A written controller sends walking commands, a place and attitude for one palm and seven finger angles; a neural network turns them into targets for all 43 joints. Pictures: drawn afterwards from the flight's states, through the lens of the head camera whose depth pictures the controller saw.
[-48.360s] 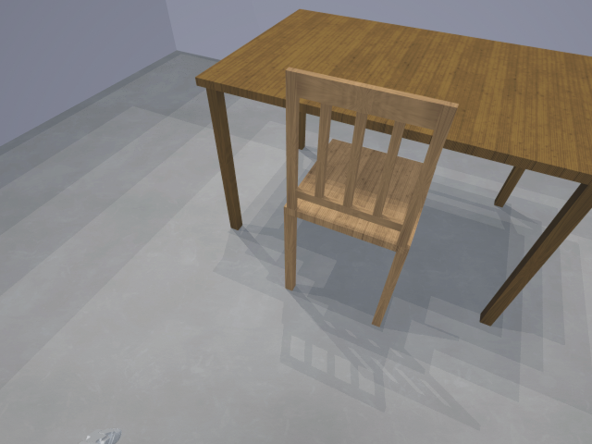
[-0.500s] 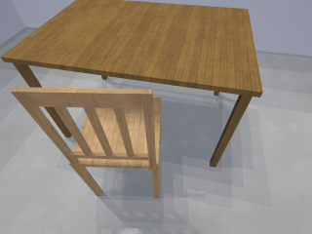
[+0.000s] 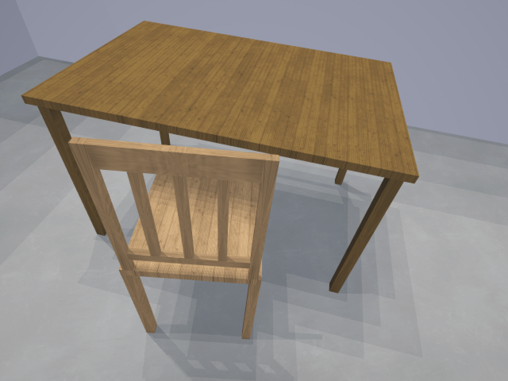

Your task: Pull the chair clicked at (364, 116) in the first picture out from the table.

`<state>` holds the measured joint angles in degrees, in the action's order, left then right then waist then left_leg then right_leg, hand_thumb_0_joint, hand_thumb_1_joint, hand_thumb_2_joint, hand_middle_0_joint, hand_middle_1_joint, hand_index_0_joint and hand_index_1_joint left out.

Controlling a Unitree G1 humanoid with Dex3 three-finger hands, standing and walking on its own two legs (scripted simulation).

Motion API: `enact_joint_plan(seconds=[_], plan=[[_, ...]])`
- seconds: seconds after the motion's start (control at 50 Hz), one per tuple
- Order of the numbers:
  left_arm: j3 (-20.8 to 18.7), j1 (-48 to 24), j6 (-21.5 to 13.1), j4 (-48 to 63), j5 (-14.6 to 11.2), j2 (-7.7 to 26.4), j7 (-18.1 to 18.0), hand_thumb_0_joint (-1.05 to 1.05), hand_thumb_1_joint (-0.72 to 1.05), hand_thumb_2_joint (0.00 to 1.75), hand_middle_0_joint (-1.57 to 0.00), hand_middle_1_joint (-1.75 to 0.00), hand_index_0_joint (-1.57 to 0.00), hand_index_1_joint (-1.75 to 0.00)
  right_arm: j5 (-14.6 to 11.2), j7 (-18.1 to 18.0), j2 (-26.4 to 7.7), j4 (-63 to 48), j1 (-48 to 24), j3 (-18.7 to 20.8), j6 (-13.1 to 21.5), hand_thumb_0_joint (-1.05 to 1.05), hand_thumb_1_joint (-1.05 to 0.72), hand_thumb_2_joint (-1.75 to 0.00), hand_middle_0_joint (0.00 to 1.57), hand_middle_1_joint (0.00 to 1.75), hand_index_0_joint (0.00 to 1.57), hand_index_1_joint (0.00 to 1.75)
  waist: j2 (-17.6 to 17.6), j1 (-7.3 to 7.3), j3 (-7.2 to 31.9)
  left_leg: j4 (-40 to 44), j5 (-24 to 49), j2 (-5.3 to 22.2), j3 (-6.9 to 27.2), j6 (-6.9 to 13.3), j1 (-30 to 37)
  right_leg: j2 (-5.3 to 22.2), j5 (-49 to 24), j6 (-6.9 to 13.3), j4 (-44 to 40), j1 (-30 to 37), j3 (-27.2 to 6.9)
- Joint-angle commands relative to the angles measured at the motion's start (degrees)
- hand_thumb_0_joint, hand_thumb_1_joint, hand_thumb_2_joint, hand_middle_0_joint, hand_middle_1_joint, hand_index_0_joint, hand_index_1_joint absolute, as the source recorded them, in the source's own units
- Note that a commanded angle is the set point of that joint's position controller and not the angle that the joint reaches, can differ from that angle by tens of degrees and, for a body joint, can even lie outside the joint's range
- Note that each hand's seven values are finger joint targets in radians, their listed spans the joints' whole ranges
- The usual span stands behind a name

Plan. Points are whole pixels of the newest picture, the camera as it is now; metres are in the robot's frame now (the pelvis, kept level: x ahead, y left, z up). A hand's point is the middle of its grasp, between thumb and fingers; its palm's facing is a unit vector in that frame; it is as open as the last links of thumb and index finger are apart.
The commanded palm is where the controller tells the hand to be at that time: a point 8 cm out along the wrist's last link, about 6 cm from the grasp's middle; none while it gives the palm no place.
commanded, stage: come to a stop and stand still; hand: left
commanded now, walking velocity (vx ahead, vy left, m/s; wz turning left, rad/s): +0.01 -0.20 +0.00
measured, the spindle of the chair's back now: (184, 220) +0.47 +0.17 -0.08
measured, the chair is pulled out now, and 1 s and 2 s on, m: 0.14 0.14 0.14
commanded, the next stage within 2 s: look again from close up in 0.28 s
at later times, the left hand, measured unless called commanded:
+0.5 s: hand out of the picture +0.06 +0.16 -0.17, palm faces +0.04 -0.97 -0.24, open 7.3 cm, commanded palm none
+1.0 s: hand out of the picture +0.00 +0.12 -0.17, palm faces +0.05 -0.98 -0.19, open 7.4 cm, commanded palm none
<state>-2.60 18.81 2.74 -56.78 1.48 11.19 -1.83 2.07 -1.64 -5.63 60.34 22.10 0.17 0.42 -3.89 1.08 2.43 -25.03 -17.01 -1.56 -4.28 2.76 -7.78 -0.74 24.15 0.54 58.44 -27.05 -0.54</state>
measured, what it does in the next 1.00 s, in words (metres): steps on the spot: right foot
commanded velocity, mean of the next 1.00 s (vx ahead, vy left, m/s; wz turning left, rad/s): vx -0.01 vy -0.02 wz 0.00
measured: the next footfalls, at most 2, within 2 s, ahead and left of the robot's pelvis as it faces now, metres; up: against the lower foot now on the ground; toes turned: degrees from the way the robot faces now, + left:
right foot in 0.22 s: +0.06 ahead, -0.12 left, +0.00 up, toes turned +0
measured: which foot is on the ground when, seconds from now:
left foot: down 0.00-1.00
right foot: up 0.00-0.20, down 0.22-1.00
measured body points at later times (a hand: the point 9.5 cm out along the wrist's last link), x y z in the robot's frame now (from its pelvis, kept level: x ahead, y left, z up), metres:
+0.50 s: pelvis +0.02 -0.02 -0.01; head +0.02 -0.04 +0.44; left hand +0.06 +0.21 -0.15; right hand +0.02 -0.23 -0.18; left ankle -0.04 +0.09 -0.74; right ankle +0.02 -0.12 -0.74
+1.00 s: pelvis +0.01 -0.05 +0.00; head +0.02 -0.06 +0.45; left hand +0.00 +0.17 -0.15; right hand +0.01 -0.27 -0.16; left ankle -0.04 +0.09 -0.74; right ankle +0.02 -0.12 -0.74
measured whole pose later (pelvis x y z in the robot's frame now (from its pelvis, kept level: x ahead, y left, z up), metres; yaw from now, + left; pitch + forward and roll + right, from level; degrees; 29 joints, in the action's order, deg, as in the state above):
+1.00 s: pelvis +0.01 -0.05 +0.00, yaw +2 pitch -1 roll +1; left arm 0.9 16.9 -1.5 -64.0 0.4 8.3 -1.6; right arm 0.7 -1.5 -9.3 64.0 16.5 -1.3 0.6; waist 0.7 0.2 -2.1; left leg -23.8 -16.6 2.3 -0.8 -2.2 -6.0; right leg -3.0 13.1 4.4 25.6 -11.6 3.4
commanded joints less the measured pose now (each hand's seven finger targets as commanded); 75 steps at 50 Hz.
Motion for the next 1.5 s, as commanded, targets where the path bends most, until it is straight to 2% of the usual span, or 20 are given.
enact_joint_plan(seconds=[0.0, 0.04, 0.12, 0.16, 0.2, 0.22, 0.24, 0.26, 0.28, 0.3, 0.32, 0.36, 0.42, 0.46, 0.5, 0.56, 0.6, 0.74, 1.02, 1.48], plan=[[0.0, -4.29, -2.1, 6.29, -0.16, 2.07, 1.05, 0.0, 0.9, 0.9, -0.2, -0.3, -0.2, -0.3, 0.12, -0.89, -8.68, -1.82, 2.61, 1.32, 1.79, 0.0, -0.9, -0.9, 0.2, 0.3, 0.2, 0.3, 7.55, 0.37, -9.33, 11.49, 8.41, 16.72, 16.47, 7.28, 0.05, 2.48, 0.65, -0.62, -1.93, -7.67, 0.13], [0.52, -6.47, -2.08, 6.66, -0.58, 1.14, 1.0, 0.0, 0.9, 0.9, -0.2, -0.3, -0.2, -0.3, 0.0, -1.3, -8.04, -0.18, 4.81, 0.93, 1.78, 0.0, -0.9, -0.9, 0.2, 0.3, 0.2, 0.3, 8.62, 1.44, -9.49, 10.42, 16.57, 17.35, 16.71, 7.33, 0.87, 3.25, 1.34, -0.34, -8.76, -5.21, 0.26], [0.78, -4.82, -2.12, 4.92, -1.36, 0.26, 0.42, 0.0, 0.9, 0.9, -0.2, -0.3, -0.2, -0.3, -0.41, -1.54, -8.1, 1.66, 5.02, 1.08, 1.23, 0.0, -0.9, -0.9, 0.2, 0.3, 0.2, 0.3, 9.89, 0.51, -6.92, 5.57, 27.62, 15.51, 13.86, 4.85, -1.89, 2.05, -3.7, 0.19, -25.46, 7.93, 1.22], [0.48, -1.58, -2.65, 2.53, -1.6, 1.04, 0.0, 0.0, 0.9, 0.9, -0.2, -0.3, -0.2, -0.3, -1.05, -1.4, -7.42, 2.38, 5.34, 1.11, 1.22, 0.0, -0.9, -0.9, 0.2, 0.3, 0.2, 0.3, 6.27, -0.91, -3.81, 1.92, 24.24, 12.06, 11.58, 1.82, -4.89, 1.99, -14.73, 0.37, -35.96, 18.56, 0.62], [0.53, 1.07, -3.21, 0.06, -1.81, 2.71, -0.81, 0.0, 0.9, 0.9, -0.2, -0.3, -0.2, -0.3, -1.76, -1.08, -4.63, 2.44, 4.98, 0.58, 1.65, 0.0, -0.9, -0.9, 0.2, 0.3, 0.2, 0.3, 1.31, -1.34, -1.46, 0.67, 11.62, 7.12, 6.6, -1.37, -11.7, 8.29, -29.42, 2.89, -34.45, 27.76, -6.15], [0.93, 0.58, -3.18, -0.31, -1.92, 3.34, -0.99, 0.0, 0.9, 0.9, -0.2, -0.3, -0.2, -0.3, -1.89, -0.89, -3.75, 2.58, 4.68, 0.49, 1.5, 0.0, -0.9, -0.9, 0.2, 0.3, 0.2, 0.3, 1.42, -0.99, -2.34, 2.46, 5.2, 5.79, 5.91, -1.84, -12.06, 10.06, -30.97, 3.95, -34.23, 26.95, -6.39], [1.02, -0.45, -3.1, -0.57, -1.8, 2.8, -0.97, 0.0, 0.9, 0.9, -0.2, -0.3, -0.2, -0.3, -1.79, -0.85, -3.04, 3.07, 4.74, 0.54, 1.47, 0.0, -0.9, -0.9, 0.2, 0.3, 0.2, 0.3, 3.55, -0.51, -3.47, 4.42, 4.53, 5.73, 6.33, -1.85, -10.06, 9.23, -26.47, 3.95, -33.06, 23.47, -5.28], [0.94, -1.25, -3.11, -0.65, -1.76, 1.99, -0.93, 0.0, 0.9, 0.9, -0.2, -0.3, -0.2, -0.3, -1.58, -0.98, -3.31, 3.72, 4.55, 0.54, 1.17, 0.0, -0.9, -0.9, 0.2, 0.3, 0.2, 0.3, 1.4, -0.51, -4.29, 4.83, 6.04, 6.56, 6.62, -1.72, -7.98, 6.89, -22.38, 3.43, -33.05, 20.81, -4.84], [0.92, -1.34, -3.01, -2.72, -0.59, 4.48, -2.66, 0.0, 0.9, 0.9, -0.2, -0.3, -0.2, -0.3, -1.58, -0.56, -10.26, 0.63, 0.2, 1.09, 1.45, 0.0, -0.9, -0.9, 0.2, 0.3, 0.2, 0.3, 2.82, -1.31, -5.75, -2.09, 13.97, 9.25, 4.47, -1.86, -9.07, 6.6, -30.75, 1.59, -28.41, 17.06, -0.9], [1.34, -0.78, -3.3, -0.66, -1.02, 3.77, -2.04, 0.0, 0.9, 0.9, -0.2, -0.3, -0.2, -0.3, -0.75, -0.21, -7.27, -0.89, 1.81, 0.54, 1.66, 0.0, -0.9, -0.9, 0.2, 0.3, 0.2, 0.3, 11.0, -1.16, -0.07, -0.24, 4.73, 7.69, 6.74, -1.6, -9.17, 6.87, -17.15, 2.62, -27.51, 18.8, -1.82], [1.53, -0.84, -3.71, -0.5, -1.08, 3.56, -1.46, 0.0, 0.9, 0.9, -0.2, -0.3, -0.2, -0.3, -0.33, -0.07, -5.62, -1.34, -0.79, 0.11, 2.04, 0.0, -0.9, -0.9, 0.2, 0.3, 0.2, 0.3, 15.17, -2.12, -1.7, 0.85, 6.19, 6.86, 6.88, -1.17, -9.69, 6.61, -17.93, 3.23, -28.12, 17.93, -2.31], [1.64, -1.93, -4.06, -0.7, -0.82, 2.85, -0.74, 0.0, 0.9, 0.9, -0.2, -0.3, -0.2, -0.3, -0.49, -0.44, -6.53, -1.88, 1.35, -0.01, 2.33, 0.0, -0.9, -0.9, 0.2, 0.3, 0.2, 0.3, 13.52, -1.15, -3.18, 1.93, 12.5, 8.73, 9.94, -0.32, -9.41, 4.49, -16.01, 3.39, -27.28, 15.92, -1.36], [2.08, -1.61, -4.84, -1.93, -1.07, 2.19, -0.6, 0.0, 0.9, 0.9, -0.2, -0.3, -0.2, -0.3, -0.73, -0.86, -7.19, -1.72, 2.38, -0.05, 2.45, 0.0, -0.9, -0.9, 0.2, 0.3, 0.2, 0.3, 6.6, -0.43, -2.3, -1.22, 22.86, 8.26, 7.97, -0.57, -4.56, 5.45, -26.61, 3.58, -28.33, 16.26, -2.77], [2.12, -1.63, -5.1, -2.3, -1.23, 2.66, -0.67, 0.0, 0.9, 0.9, -0.2, -0.3, -0.2, -0.3, -1.04, -0.85, -7.8, -1.85, 2.37, 0.03, 2.13, 0.0, -0.9, -0.9, 0.2, 0.3, 0.2, 0.3, 0.6, 0.3, -2.74, -1.38, 18.18, 7.23, 6.96, -1.19, -3.74, 6.74, -32.1, 3.55, -29.36, 16.56, -4.12], [2.26, -2.55, -4.9, -2.21, -1.25, 2.9, -0.63, 0.0, 0.9, 0.9, -0.2, -0.3, -0.2, -0.3, -1.16, -0.68, -8.03, -1.89, 1.33, 0.02, 1.73, 0.0, -0.9, -0.9, 0.2, 0.3, 0.2, 0.3, -0.73, 0.69, -5.6, 0.71, 11.95, 6.73, 6.91, -1.32, -4.15, 6.89, -28.89, 3.45, -31.06, 15.04, -4.89], [2.3, -2.21, -4.67, -2.38, -1.05, 3.45, -0.49, 0.0, 0.9, 0.9, -0.2, -0.3, -0.2, -0.3, -1.09, -0.41, -8.31, -1.67, -1.0, -0.07, 1.3, 0.0, -0.9, -0.9, 0.2, 0.3, 0.2, 0.3, 0.71, 0.41, -8.84, 2.26, 8.41, 6.37, 6.4, -1.35, -3.91, 6.67, -22.51, 3.22, -33.6, 12.73, -5.71], [2.31, -1.64, -4.76, -2.67, -0.99, 3.96, -0.44, 0.0, 0.9, 0.9, -0.2, -0.3, -0.2, -0.3, -1.14, -0.26, -8.68, -1.79, -1.8, -0.09, 1.12, 0.0, -0.9, -0.9, 0.2, 0.3, 0.2, 0.3, -0.64, 0.36, -8.06, 2.48, 6.72, 6.0, 5.88, -1.4, -2.7, 6.92, -20.54, 3.18, -35.34, 12.86, -6.7], [2.18, -0.72, -4.91, -3.12, -1.07, 5.24, -0.2, 0.0, 0.9, 0.9, -0.2, -0.3, -0.2, -0.3, -1.24, -0.07, -9.08, -0.92, -3.61, -0.25, 0.87, 0.0, -0.9, -0.9, 0.2, 0.3, 0.2, 0.3, 3.42, -0.03, -5.51, 3.2, 4.79, 5.61, 4.95, -1.89, -0.97, 7.32, -16.9, 3.16, -38.68, 14.53, -7.76], [2.08, 0.49, -4.85, -5.07, -1.23, 4.3, -0.33, 0.0, 0.9, 0.9, -0.2, -0.3, -0.2, -0.3, -1.37, -0.23, -6.86, 3.32, -1.0, -0.64, 0.98, 0.0, -0.9, -0.9, 0.2, 0.3, 0.2, 0.3, 3.49, -0.97, -7.86, 4.79, 4.33, 6.01, 4.62, -2.38, -3.61, 7.22, -15.05, 2.88, -41.04, 16.59, -6.49], [2.24, 1.11, -4.63, -5.44, -1.14, 3.05, -0.38, 0.0, 0.9, 0.9, -0.2, -0.3, -0.2, -0.3, -1.45, -0.65, -6.57, 4.6, 0.68, -0.62, 1.87, 0.0, -0.9, -0.9, 0.2, 0.3, 0.2, 0.3, 4.51, -1.26, -7.17, 6.43, 8.35, 7.33, 5.85, -1.64, -3.6, 6.44, -19.36, 2.85, -37.23, 17.11, -4.68]])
